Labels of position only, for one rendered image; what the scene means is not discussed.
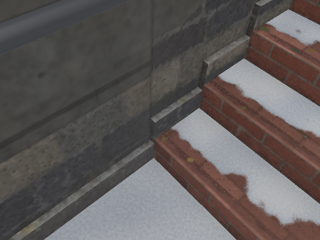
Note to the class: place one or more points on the stairs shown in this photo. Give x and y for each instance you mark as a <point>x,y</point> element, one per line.
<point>250,154</point>

